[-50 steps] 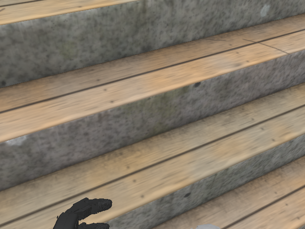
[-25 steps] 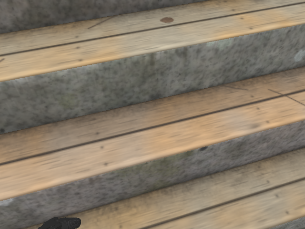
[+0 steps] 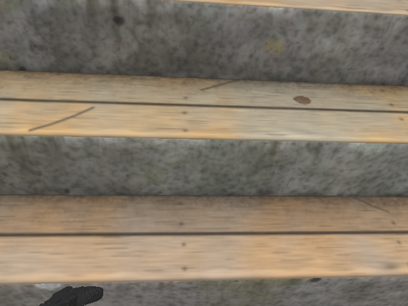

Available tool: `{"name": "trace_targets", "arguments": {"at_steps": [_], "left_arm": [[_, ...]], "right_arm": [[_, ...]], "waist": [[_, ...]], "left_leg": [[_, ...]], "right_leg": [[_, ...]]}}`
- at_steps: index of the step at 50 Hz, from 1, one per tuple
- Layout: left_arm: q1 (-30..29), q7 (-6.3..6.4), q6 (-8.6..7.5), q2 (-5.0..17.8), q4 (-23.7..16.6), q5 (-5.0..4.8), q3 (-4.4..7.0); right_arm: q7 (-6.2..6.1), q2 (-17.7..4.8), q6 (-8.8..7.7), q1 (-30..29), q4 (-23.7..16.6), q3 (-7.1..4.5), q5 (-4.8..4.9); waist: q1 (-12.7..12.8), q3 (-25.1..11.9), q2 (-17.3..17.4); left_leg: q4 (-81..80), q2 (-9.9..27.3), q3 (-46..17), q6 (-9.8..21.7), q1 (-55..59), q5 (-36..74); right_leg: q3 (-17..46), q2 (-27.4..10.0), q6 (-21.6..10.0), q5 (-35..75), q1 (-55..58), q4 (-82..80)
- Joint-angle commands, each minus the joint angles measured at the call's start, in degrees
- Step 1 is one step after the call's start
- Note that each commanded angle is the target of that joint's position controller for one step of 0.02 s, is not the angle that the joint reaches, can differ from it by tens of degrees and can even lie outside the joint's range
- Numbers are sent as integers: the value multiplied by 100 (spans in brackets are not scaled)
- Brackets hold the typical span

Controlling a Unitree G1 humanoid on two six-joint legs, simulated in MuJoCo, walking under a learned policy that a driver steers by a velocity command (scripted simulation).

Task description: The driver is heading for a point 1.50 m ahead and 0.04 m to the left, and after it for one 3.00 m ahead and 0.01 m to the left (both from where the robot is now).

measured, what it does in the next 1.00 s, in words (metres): steps on the spot: right foot, then left foot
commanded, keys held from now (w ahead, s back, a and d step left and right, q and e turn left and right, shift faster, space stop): q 0.12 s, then no key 0.88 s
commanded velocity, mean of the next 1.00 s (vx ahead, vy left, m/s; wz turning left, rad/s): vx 0.00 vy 0.00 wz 0.21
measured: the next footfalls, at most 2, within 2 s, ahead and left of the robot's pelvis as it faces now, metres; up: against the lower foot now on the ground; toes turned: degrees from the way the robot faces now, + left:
right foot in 0.32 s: +0.08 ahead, -0.12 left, +0.00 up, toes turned +9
left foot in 0.62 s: +0.05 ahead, +0.12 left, +0.00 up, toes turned +10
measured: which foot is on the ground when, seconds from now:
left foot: down 0.00-0.34, up 0.36-0.60, down 0.62-1.00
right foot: up 0.00-0.30, down 0.32-1.00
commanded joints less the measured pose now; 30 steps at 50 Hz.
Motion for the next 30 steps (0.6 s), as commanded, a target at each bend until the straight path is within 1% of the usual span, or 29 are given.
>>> {"name": "trace_targets", "arguments": {"at_steps": [1,2,3,5,7,8,9,10,11,12,13,14,15,16,17,18,19,20,21,22,23,24,25,26,27,28,29,30], "left_arm": [[-242,-38,-148,140,-690,65,-49],[-82,-79,-134,88,-680,57,-83],[-23,-94,-102,60,-682,46,-110],[-66,-87,-57,-50,-780,10,-194],[-79,-61,-2,-167,-792,-27,-287],[-166,-53,19,-167,-707,-66,-290],[-106,-29,57,-212,-651,-76,-296],[55,12,89,-152,-635,-87,-242],[234,45,87,-30,-573,-101,-203],[296,60,70,-23,-538,-126,-195],[314,66,26,-25,-485,-166,-178],[442,46,-24,14,-382,-183,-139],[452,2,-71,153,-312,-161,-79],[438,-29,-132,243,-306,-110,-44],[578,-52,-152,402,-340,84,-22],[557,-28,-120,275,-414,243,-57],[529,-9,-61,50,-596,315,-112],[628,9,-26,32,-683,338,-129],[757,48,-15,89,-709,339,-127],[777,107,23,125,-674,246,-124],[667,117,26,99,-693,187,-137],[533,112,65,14,-694,156,-166],[547,90,113,-74,-675,131,-186],[838,74,165,-101,-551,84,-176],[1113,54,192,48,-419,51,-112],[1368,43,170,170,-298,86,-71],[1336,-19,97,108,-228,163,-87],[1207,-77,34,36,-189,161,-97]], "right_arm": [[-237,-566,-34,-1597,-1148,17,-58],[-294,-539,0,-1553,-1258,58,-58],[-356,-592,19,-1409,-1279,54,-48],[-405,-663,83,-1231,-1370,45,-27],[-432,-654,168,-1181,-1439,32,3],[-410,-557,145,-1377,-1604,22,-23],[-388,-564,156,-1409,-1596,33,-91],[-370,-627,113,-1336,-1619,42,-207],[-333,-556,30,-1438,-1658,88,-282],[-294,-430,-2,-1417,-1655,134,-245],[-256,-370,0,-1367,-1632,159,-188],[-224,-397,-4,-1419,-1608,156,-115],[-169,-332,-34,-1427,-1610,170,-94],[-142,-168,-111,-1486,-1592,217,-30],[-57,-112,-250,-1280,-1466,209,-15],[57,-98,-390,-857,-1208,190,55],[132,-330,-476,-1039,-1023,127,145],[163,-484,-474,-1477,-1044,68,238],[143,-496,-400,-1795,-1072,36,279],[94,-377,-312,-1880,-1061,49,256],[111,-193,-290,-1943,-1101,121,274],[126,24,-278,-1872,-1013,207,250],[138,214,-280,-1885,-914,303,234],[120,305,-277,-1962,-796,345,241],[114,298,-287,-1993,-697,330,234],[84,157,-258,-1854,-561,263,186],[56,-64,-230,-1600,-404,190,156],[32,-159,-215,-1437,-350,150,137]], "waist": [[702,-189,793],[684,-448,654],[645,-575,627],[537,-507,610],[449,-421,755],[355,-444,759],[317,-515,1031],[294,-575,1340],[277,-629,1422],[212,-623,1493],[195,-571,1503],[263,-548,1478],[208,-501,1236],[208,-635,773],[204,-1001,192],[182,-1209,-630],[456,-1161,-599],[676,-1006,-289],[769,-844,-130],[694,-620,79],[529,-347,280],[420,-239,141],[459,-168,3],[613,-117,-110],[664,-111,-283],[655,-214,-500],[581,-398,-586],[474,-418,-556]], "left_leg": [[-2062,1267,-2910,1009,880,1309],[-1886,1209,-2674,998,1023,1815],[-1787,1150,-2486,989,1101,2092],[-1741,1032,-2389,906,1225,2193],[-1773,897,-2227,729,1353,1879],[-1807,954,-1981,607,1064,2001],[-1888,1023,-2064,662,836,2062],[-1852,1247,-2287,821,765,2515],[-1713,1450,-2351,904,812,3343],[-1639,1471,-2299,921,1001,3899],[-1624,1426,-2253,851,1136,4255],[-1521,1326,-2157,733,1251,4282],[-1197,1065,-1970,556,1372,4071],[-712,758,-1588,349,1384,4010],[-99,537,-1463,99,335,2544],[270,282,-1314,-308,-429,300],[687,225,-1104,-712,-531,-399],[1281,230,-950,-935,-705,-769],[2171,228,-856,-1135,-897,-1176],[2837,222,-862,-1276,-1123,-1333],[2393,369,-762,-1307,-1217,-1206],[1570,507,-592,-1260,-1015,-1025],[594,542,-302,-1174,-629,-859],[-372,439,-9,-1113,-256,-684],[-1179,382,127,-1067,80,-9],[-1536,427,56,-1012,432,552],[-1445,605,-181,-924,775,1032],[-1572,774,-337,-830,876,1211]], "right_leg": [[423,106,151,796,-1225,1029],[293,169,152,952,-1081,1108],[191,212,130,953,-1028,1049],[37,227,99,825,-1008,346],[-216,208,89,590,-847,-1055],[-400,194,46,588,-263,-1804],[-528,272,-25,354,183,-2141],[-508,247,-70,-16,451,-2255],[-366,170,-107,-71,669,-2673],[-345,153,-163,-235,814,-3508],[-359,147,-216,99,1120,-4521],[-359,98,-315,853,1532,-5488],[-174,-19,-416,1518,1735,-6022],[42,-229,-545,2687,2113,-6257],[593,-838,-888,5578,3477,-5950],[1288,-1569,-1664,7300,4107,-5841],[1634,-1953,-2292,6994,3846,-5976],[1760,-2062,-2553,6381,3628,-6132],[1861,-2103,-2651,5879,3419,-6239],[1724,-1931,-2567,5195,3262,-6274],[1308,-1584,-2270,4397,3126,-6364],[929,-1231,-1918,3810,2990,-6432],[598,-924,-1642,3547,2876,-6518],[447,-750,-1473,3323,2919,-6632],[416,-686,-1343,3193,3054,-6689],[477,-741,-1260,3090,3161,-6718],[578,-854,-1251,2962,3108,-6721],[534,-811,-1227,2444,3064,-6737]]}}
